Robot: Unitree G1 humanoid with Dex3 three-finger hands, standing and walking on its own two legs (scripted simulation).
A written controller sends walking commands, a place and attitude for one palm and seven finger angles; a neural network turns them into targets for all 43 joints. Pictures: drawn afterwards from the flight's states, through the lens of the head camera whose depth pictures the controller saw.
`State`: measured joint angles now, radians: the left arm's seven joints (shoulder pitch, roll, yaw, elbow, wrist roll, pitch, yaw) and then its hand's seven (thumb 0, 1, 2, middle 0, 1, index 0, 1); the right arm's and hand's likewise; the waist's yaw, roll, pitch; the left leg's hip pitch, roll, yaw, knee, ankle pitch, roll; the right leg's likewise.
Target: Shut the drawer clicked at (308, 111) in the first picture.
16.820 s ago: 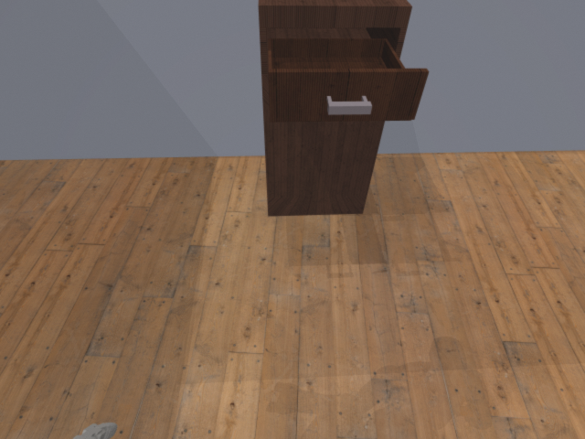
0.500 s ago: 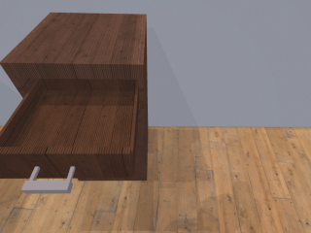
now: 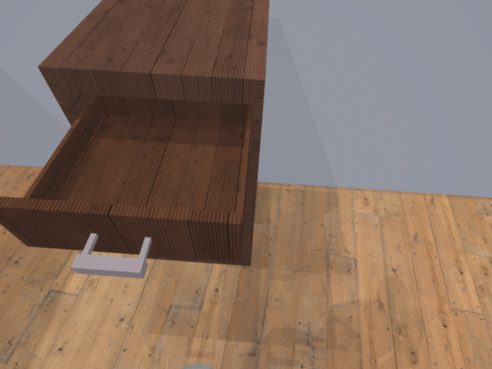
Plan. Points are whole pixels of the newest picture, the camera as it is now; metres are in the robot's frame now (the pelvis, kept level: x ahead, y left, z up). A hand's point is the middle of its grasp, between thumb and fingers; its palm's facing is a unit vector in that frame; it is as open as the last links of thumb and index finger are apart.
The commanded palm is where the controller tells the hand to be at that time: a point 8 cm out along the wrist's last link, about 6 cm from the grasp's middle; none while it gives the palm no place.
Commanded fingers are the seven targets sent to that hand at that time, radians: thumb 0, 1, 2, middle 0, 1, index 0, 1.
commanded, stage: come to a stop and stand still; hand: left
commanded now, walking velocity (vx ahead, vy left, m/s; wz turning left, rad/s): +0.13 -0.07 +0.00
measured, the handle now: (115, 253) +0.28 +0.25 +0.01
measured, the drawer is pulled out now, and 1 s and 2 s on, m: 0.30 0.30 0.30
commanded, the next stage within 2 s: look again from close up in 1.70 s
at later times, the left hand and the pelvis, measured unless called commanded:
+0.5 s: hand out of the picture +0.01 +0.20 -0.17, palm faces -0.02 -0.97 -0.24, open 7.4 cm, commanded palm none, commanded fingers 0.00 0.90 0.90 -0.20 -0.30 -0.20 -0.30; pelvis +0.00 +0.02 +0.00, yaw -2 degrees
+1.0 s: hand out of the picture +0.03 +0.19 -0.18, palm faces +0.01 -0.99 -0.17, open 7.3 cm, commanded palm none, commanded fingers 0.00 0.90 0.90 -0.20 -0.30 -0.20 -0.30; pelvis +0.02 +0.02 +0.00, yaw -1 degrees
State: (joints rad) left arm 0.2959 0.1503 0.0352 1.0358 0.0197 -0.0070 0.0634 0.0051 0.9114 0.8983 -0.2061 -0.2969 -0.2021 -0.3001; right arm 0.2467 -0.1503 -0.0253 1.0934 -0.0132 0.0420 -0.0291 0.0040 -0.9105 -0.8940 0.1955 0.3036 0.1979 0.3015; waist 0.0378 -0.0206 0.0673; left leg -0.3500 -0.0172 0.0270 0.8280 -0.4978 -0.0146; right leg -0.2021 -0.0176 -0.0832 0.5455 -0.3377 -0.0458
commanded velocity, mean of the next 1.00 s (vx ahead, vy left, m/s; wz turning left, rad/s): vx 0.02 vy -0.06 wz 0.00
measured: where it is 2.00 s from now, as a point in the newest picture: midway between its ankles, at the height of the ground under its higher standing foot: outside the picture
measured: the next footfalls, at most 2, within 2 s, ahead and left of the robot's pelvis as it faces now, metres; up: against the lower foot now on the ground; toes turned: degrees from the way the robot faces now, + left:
right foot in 0.44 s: +0.04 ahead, -0.05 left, +0.00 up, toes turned -2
